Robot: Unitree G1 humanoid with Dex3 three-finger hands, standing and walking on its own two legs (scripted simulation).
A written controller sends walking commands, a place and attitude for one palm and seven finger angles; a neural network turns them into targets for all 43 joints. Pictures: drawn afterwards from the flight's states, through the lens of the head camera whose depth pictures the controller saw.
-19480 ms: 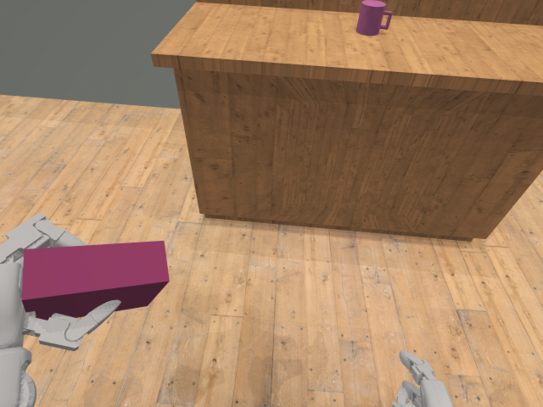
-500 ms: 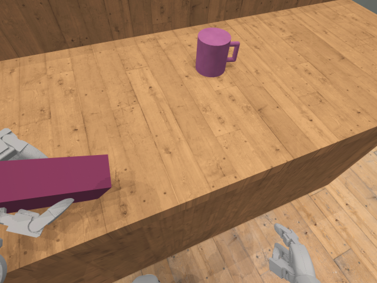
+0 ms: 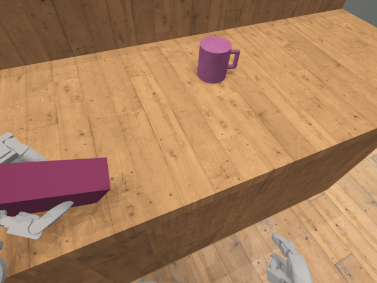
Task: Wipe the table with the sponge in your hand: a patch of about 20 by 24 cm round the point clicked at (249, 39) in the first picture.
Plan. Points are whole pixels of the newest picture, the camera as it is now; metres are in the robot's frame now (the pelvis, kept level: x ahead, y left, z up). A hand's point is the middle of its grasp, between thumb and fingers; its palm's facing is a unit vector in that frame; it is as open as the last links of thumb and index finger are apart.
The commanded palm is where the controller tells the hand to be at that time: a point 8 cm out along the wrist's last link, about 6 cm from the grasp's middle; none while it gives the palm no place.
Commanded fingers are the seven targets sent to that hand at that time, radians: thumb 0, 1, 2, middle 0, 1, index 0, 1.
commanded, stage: shuffle to correct the standing spot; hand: left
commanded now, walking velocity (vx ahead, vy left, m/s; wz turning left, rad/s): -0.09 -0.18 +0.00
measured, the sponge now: (72, 186) +0.23 +0.20 +0.15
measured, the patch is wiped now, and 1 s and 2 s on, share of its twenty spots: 0.00 0.00 0.05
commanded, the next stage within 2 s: come to a stop and stand still in 0.52 s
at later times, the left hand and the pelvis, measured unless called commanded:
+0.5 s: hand (39, 194) +0.21 +0.23 +0.17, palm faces +0.36 -0.84 -0.40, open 9.3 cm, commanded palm +0.14 +0.27 +0.18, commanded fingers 0.00 0.10 1.30 -1.20 -1.60 -1.20 -1.60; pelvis -0.02 -0.01 -0.01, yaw +0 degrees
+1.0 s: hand (15, 203) +0.20 +0.26 +0.17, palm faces +0.42 -0.84 -0.35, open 9.3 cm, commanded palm +0.15 +0.29 +0.18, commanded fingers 0.00 0.10 1.30 -1.20 -1.60 -1.20 -1.60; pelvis -0.01 +0.01 +0.00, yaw +1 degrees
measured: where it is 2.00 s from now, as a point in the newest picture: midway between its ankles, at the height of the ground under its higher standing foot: outside the picture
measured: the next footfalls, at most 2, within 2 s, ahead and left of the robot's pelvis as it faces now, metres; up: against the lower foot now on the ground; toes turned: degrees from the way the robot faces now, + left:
none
